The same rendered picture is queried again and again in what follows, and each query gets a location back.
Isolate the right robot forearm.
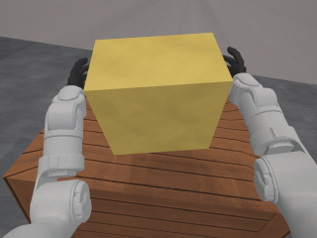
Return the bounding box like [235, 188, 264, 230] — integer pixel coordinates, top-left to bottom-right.
[229, 72, 317, 169]

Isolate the left robot upper arm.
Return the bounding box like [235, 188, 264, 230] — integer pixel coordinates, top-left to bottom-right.
[2, 179, 92, 238]

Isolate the carton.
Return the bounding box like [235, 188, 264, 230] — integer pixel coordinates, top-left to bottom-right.
[83, 33, 234, 156]

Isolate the left robot forearm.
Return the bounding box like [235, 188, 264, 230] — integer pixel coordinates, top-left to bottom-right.
[30, 85, 87, 221]

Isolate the pedestal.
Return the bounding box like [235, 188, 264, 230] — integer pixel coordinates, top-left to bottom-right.
[2, 80, 291, 238]

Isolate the right robot hand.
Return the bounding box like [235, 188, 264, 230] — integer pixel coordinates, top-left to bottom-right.
[223, 47, 247, 78]

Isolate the right robot upper arm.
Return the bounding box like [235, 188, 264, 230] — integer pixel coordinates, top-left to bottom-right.
[254, 151, 317, 238]

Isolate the left robot hand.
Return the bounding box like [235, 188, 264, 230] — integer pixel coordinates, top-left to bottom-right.
[67, 58, 89, 97]

